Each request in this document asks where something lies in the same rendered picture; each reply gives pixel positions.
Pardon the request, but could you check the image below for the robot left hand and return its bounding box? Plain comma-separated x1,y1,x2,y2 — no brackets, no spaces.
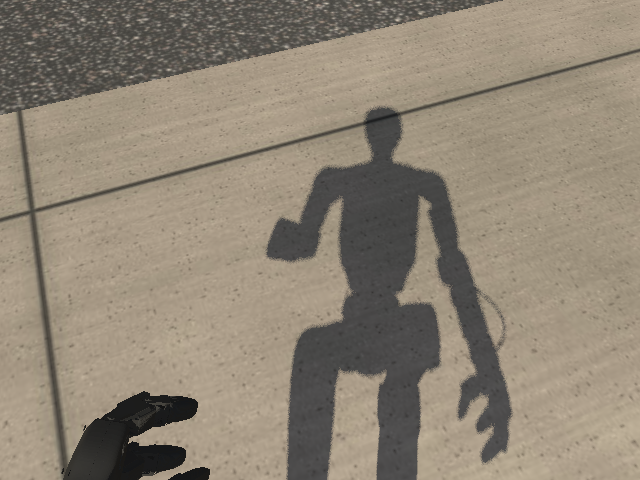
61,391,210,480

